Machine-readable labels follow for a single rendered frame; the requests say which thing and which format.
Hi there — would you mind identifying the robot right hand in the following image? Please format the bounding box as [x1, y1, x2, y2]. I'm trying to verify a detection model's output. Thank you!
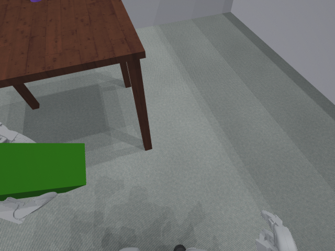
[256, 210, 298, 251]

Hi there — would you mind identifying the sponge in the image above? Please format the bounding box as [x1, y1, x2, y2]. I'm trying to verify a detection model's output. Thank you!
[0, 143, 86, 201]

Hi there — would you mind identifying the robot left hand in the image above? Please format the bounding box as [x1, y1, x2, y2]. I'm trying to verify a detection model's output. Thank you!
[0, 122, 57, 224]

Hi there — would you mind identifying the table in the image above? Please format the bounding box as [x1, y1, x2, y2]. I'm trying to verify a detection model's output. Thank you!
[0, 0, 152, 151]

